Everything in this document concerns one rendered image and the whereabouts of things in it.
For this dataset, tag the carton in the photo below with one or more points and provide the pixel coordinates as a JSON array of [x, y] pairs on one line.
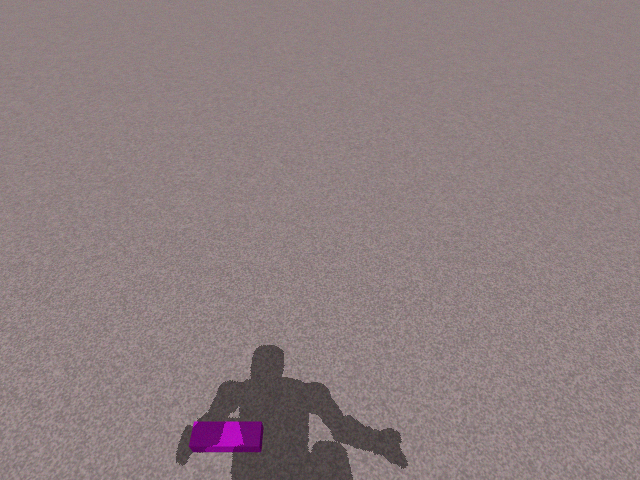
[[210, 436]]

